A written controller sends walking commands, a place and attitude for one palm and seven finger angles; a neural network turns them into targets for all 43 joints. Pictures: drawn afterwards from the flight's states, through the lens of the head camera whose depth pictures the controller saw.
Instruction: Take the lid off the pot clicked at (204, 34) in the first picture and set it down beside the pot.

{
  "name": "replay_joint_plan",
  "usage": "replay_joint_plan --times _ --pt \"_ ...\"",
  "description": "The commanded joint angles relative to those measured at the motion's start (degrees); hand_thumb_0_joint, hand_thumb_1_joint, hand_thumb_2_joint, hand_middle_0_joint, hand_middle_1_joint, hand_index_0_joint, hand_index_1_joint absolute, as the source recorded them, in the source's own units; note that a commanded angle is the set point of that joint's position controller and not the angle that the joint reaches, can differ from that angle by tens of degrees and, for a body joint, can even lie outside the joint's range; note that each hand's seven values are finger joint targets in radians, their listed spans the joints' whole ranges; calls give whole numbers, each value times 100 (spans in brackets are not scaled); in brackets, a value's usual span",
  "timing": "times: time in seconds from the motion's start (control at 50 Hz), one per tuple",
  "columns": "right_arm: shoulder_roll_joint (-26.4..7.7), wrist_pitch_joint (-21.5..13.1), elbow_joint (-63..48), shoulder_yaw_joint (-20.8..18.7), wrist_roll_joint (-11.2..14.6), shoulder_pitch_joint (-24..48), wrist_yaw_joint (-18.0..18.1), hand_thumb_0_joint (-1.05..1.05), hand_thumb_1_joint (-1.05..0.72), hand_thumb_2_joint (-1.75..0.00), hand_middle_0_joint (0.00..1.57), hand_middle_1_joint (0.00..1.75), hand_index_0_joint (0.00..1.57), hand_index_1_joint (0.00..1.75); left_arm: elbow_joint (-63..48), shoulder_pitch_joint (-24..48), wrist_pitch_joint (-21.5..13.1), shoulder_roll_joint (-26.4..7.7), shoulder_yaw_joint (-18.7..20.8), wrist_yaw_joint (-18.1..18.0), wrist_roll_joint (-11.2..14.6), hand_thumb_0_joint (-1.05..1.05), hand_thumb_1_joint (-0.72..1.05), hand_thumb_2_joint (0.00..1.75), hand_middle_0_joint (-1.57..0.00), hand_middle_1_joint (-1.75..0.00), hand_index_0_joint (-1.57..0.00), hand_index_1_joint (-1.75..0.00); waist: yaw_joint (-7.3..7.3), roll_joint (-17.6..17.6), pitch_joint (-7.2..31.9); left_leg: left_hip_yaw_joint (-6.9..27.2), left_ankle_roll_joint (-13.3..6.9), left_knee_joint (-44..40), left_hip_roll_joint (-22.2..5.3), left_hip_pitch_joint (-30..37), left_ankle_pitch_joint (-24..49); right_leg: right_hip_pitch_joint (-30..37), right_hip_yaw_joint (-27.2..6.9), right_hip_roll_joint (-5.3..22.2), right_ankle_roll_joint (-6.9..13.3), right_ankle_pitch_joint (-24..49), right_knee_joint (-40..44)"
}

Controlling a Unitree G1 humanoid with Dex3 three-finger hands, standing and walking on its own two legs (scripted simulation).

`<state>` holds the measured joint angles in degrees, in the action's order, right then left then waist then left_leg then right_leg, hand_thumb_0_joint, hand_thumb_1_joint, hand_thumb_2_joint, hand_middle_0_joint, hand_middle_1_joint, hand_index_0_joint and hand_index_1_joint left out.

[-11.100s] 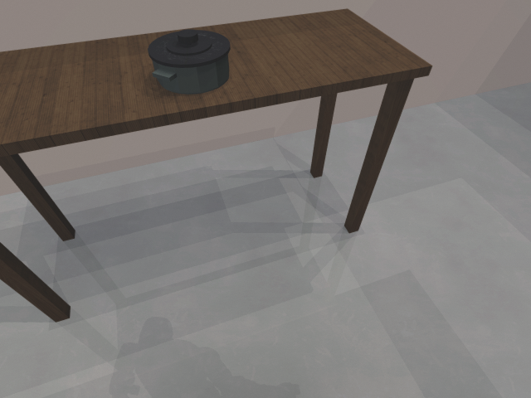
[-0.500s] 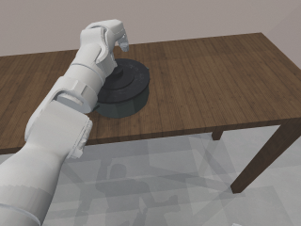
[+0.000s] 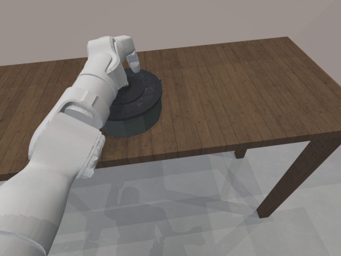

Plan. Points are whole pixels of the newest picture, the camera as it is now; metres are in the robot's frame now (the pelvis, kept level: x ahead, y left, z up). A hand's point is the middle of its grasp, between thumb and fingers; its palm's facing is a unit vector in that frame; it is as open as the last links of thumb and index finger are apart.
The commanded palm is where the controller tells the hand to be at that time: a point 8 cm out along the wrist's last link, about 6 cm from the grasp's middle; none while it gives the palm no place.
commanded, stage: lower the open fingers around the knob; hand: left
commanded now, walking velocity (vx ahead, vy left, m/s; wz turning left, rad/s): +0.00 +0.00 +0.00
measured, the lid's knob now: (121, 83) +0.50 +0.11 +0.15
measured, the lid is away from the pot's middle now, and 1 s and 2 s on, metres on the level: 0.00 0.00 0.00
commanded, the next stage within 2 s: close the fingers and squeeze the knob in 1.18 s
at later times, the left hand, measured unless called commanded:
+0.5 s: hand (117, 80) +0.48 +0.11 +0.18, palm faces -0.39 -0.12 -0.91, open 10.1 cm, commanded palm +0.48 +0.11 +0.23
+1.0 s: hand (117, 79) +0.48 +0.11 +0.18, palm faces -0.38 -0.13 -0.91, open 10.1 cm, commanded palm +0.48 +0.12 +0.23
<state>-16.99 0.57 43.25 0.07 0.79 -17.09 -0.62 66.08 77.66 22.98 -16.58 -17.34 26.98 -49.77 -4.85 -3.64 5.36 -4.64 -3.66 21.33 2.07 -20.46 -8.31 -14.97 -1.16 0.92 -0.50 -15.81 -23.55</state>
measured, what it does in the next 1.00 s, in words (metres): stands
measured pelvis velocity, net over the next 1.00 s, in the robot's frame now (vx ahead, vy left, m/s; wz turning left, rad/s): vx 0.00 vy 0.01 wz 0.00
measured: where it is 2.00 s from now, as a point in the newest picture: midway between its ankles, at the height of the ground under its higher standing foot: outside the picture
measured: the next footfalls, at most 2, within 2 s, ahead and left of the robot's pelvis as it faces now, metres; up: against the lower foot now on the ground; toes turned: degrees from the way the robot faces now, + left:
none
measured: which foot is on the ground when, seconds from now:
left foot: down 0.00-1.00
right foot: down 0.00-1.00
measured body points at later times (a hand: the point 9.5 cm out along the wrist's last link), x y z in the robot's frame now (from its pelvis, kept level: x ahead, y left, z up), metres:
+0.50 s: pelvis +0.00 +0.01 +0.00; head +0.03 -0.01 +0.45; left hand +0.49 +0.11 +0.24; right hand +0.06 -0.26 -0.14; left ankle +0.02 +0.08 -0.74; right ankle -0.05 -0.13 -0.74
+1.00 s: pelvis +0.00 +0.01 +0.00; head +0.03 -0.01 +0.45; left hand +0.49 +0.11 +0.24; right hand +0.03 -0.26 -0.14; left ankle +0.02 +0.08 -0.74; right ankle -0.05 -0.13 -0.74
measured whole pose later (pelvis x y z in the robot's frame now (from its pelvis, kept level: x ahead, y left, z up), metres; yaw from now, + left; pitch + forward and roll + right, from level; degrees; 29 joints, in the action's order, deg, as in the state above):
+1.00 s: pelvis +0.00 +0.01 +0.00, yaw +0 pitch +8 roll +0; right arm -16.8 2.7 43.6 -0.4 1.1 -19.2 -0.7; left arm 68.3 77.1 21.3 -17.4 -17.7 25.1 -50.2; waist -6.3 -3.1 5.6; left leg -4.5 -4.3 23.6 2.3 -22.6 -9.3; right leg -16.4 -1.1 1.2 -1.1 -16.1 -24.4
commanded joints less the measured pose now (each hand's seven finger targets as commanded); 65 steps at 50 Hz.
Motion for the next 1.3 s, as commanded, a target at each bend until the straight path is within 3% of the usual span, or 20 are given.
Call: replay_joint_plan --times 0.0,0.1,0.16,0.22,0.3,0.34,0.4,0.46,0.56,0.6,0.66,0.74,0.8,0.84,0.88,0.96,1.1,1.14,1.26,1.28 --pt "-724 -148 -662 -242 -29 -27 52 0 -90 -90 20 30 20 30 -1364 3092 -132 -1299 249 -190 -94 0 -38 161 -85 -8 -85 -8 61 781 2331 320 -211 347 195 2076 2051 -58 9 -398 216 2468 134" --pt "-768 -10 -634 -243 22 -5 70 0 -90 -90 20 30 20 30 -980 2750 -109 -1285 174 -165 -114 0 -38 161 -85 -8 -85 -8 -24 953 1712 246 -210 266 219 1832 1627 -233 113 -442 191 2220 237" --pt "-696 -108 -658 -248 15 -47 86 0 -90 -90 20 30 20 30 -1475 3242 -274 -1211 104 -232 -47 0 -38 161 -85 -8 -85 -8 -87 602 2089 362 -207 362 180 2122 1680 -425 33 -429 223 2048 172" --pt "-769 14 -475 -266 39 -125 59 0 -90 -90 20 30 20 30 -661 2734 -150 -944 -12 -251 -106 0 -38 161 -85 -8 -85 -8 -153 834 1561 356 -163 271 173 1909 1404 -622 186 -490 218 1784 237" --pt "-774 17 -477 -263 -4 -141 59 0 -90 -90 20 30 20 30 -870 2996 -205 -1126 123 -287 -79 0 -38 161 -85 -8 -85 -8 -131 756 2092 399 -163 316 170 2028 1522 -451 136 -458 227 1920 174" --pt "-739 16 -432 -264 25 -141 53 0 -90 -90 20 30 20 30 -695 3027 -186 -720 -121 -278 -59 0 -38 161 -85 -8 -85 -8 -215 732 1881 410 -157 336 161 2057 1587 -652 173 -477 223 1845 174" --pt "-768 2 -474 -277 -16 -169 47 0 -90 -90 20 30 20 30 -945 3089 -240 -1014 80 -300 -22 0 -38 161 -85 -8 -85 -8 -149 669 2210 421 -162 352 143 2149 1713 -501 120 -448 223 1951 163" --pt "-762 28 -425 -260 29 -161 62 0 -90 -90 20 30 20 30 -583 2996 -182 -840 -30 -295 -27 0 -38 161 -85 -8 -85 -8 -211 847 1732 391 -153 268 160 1925 1340 -663 189 -487 209 1700 206" --pt "-785 52 -372 -240 15 -228 105 0 -90 -90 20 30 20 30 -196 2883 -112 -957 36 -314 -92 0 -38 161 -85 -8 -85 -8 -231 950 1591 372 -174 267 181 1701 1177 -649 178 -481 215 1674 217" --pt "-841 77 -389 -253 6 -243 97 0 -90 -90 20 30 20 30 -300 2875 -124 -1173 146 -316 -124 0 -38 161 -85 -8 -85 -8 -197 892 1726 364 -162 239 159 1710 1177 -552 161 -468 217 1688 229" --pt "-780 44 -414 -258 24 -259 74 0 -90 -90 20 30 20 30 -530 3115 -178 -829 -67 -332 -114 0 -38 161 -85 -8 -85 -8 -240 624 1854 416 -144 292 143 1907 1294 -727 171 -486 240 1582 178" --pt "-786 23 -452 -279 -9 -307 76 0 -90 -90 20 30 20 30 -580 2996 -223 -1139 165 -322 -106 0 -38 161 -85 -8 -85 -8 -159 758 2096 408 -169 345 138 1944 1536 -520 147 -471 233 1809 141" --pt "-832 79 -357 -279 -1 -347 82 0 -90 -90 20 30 20 30 -126 2693 -116 -989 84 -297 -88 0 -38 161 -85 -8 -85 -8 -218 1006 1485 371 -183 288 162 1677 1261 -669 230 -513 211 1672 235" --pt "-837 52 -421 -263 5 -328 91 0 -90 -90 20 30 20 30 -437 2985 -151 -1320 244 -319 -110 0 -38 161 -85 -8 -85 -8 -180 889 1794 368 -185 266 174 1688 1167 -520 152 -481 217 1680 206" --pt "-800 42 -456 -302 -8 -394 67 0 -90 -90 20 30 20 30 -573 2850 -191 -1009 96 -325 -92 0 -38 161 -85 -8 -85 -8 -148 607 1970 393 -170 360 131 1889 1479 -583 142 -464 245 1768 169" --pt "-822 102 -443 -283 21 -326 81 0 -90 -90 20 30 20 30 -375 2704 -161 -1163 144 -291 -130 0 -38 161 -85 -8 -85 -8 -188 934 1621 341 -189 286 160 1708 1180 -598 198 -497 210 1625 225" --pt "-773 86 -536 -277 18 -237 54 0 -90 -90 20 30 20 30 -850 2830 -254 -1032 49 -309 -103 0 -38 161 -85 -8 -85 -8 -120 597 1985 416 -159 335 135 2002 1577 -557 182 -489 240 1732 169" --pt "-777 113 -473 -274 31 -240 66 0 -90 -90 20 30 20 30 -519 2713 -195 -957 31 -309 -111 0 -38 161 -85 -8 -85 -8 -182 843 1627 381 -169 293 148 1865 1288 -685 234 -518 222 1585 218" --pt "-738 54 -522 -280 9 -205 46 0 -90 -90 20 30 20 30 -889 2736 -260 -988 102 -342 -34 0 -38 161 -85 -8 -85 -8 -92 784 1974 398 -167 335 140 2077 1592 -521 207 -497 229 1775 160" --pt "-773 82 -510 -297 2 -244 51 0 -90 -90 20 30 20 30 -861 2661 -267 -998 117 -333 -8 0 -9 92 -46 -76 -46 -76 -96 746 1990 379 -164 349 132 2058 1620 -477 198 -487 233 1876 185"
